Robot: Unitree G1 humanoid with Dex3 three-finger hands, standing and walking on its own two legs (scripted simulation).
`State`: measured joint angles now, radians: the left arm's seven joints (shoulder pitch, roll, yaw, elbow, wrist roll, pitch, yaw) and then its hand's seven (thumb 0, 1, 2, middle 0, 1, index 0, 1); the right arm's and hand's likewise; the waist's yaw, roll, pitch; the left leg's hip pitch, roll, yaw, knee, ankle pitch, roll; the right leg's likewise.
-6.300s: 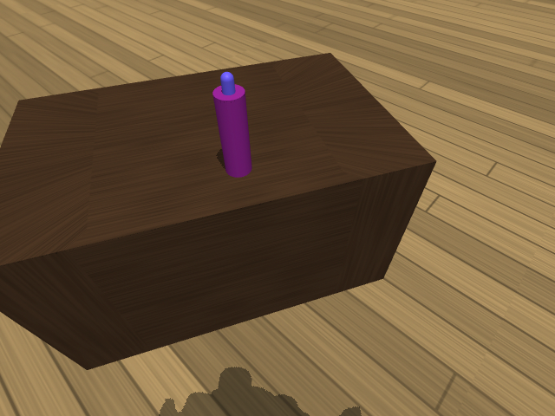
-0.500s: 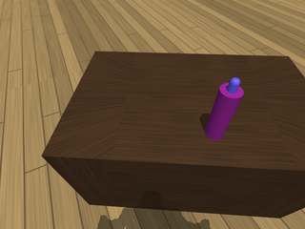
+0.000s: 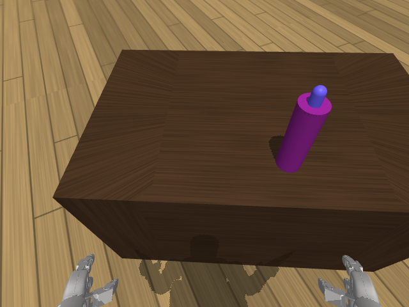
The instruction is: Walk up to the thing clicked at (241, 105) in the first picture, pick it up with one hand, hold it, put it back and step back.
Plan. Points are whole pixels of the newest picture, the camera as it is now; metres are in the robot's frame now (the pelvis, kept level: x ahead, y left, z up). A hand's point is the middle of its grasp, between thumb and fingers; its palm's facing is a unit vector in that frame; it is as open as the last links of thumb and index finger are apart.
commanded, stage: rise first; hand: right
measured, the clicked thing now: (301, 131) +0.50 -0.21 +0.01
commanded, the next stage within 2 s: go down in 1.38 s
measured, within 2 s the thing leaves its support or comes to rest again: neither
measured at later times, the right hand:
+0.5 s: hand (344, 265) +0.20 -0.25 -0.05, palm faces +0.27 +0.90 -0.34, open 17.1 cm
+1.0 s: hand (356, 269) +0.19 -0.24 +0.01, palm faces +0.28 +0.90 -0.33, open 17.4 cm
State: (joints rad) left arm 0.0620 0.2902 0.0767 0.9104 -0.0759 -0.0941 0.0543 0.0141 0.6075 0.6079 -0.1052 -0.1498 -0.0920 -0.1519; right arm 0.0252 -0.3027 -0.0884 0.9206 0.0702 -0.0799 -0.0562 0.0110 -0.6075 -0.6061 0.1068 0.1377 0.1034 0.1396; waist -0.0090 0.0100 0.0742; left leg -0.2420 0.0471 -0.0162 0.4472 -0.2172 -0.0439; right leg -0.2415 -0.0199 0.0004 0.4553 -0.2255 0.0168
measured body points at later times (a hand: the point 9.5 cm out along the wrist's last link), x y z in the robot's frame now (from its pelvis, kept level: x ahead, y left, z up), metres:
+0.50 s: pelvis +0.03 +0.01 +0.00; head +0.03 +0.02 +0.45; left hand +0.19 +0.27 -0.09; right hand +0.19 -0.29 -0.02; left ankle +0.01 +0.15 -0.74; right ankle +0.01 -0.13 -0.74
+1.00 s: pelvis +0.01 +0.01 +0.00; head +0.00 +0.02 +0.45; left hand +0.17 +0.27 -0.08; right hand +0.17 -0.28 +0.03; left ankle +0.01 +0.15 -0.74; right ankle +0.01 -0.13 -0.74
